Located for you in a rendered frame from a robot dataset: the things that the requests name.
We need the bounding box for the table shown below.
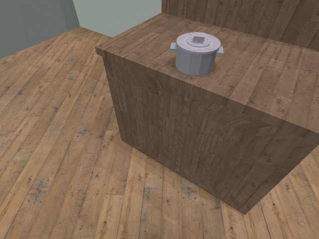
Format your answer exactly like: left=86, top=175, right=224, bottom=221
left=95, top=0, right=319, bottom=215

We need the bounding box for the lid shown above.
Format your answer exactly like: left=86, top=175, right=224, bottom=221
left=176, top=32, right=221, bottom=54

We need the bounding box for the knob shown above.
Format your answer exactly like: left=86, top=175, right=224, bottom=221
left=193, top=32, right=205, bottom=41

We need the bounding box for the pot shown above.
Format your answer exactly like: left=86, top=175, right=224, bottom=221
left=170, top=43, right=223, bottom=76

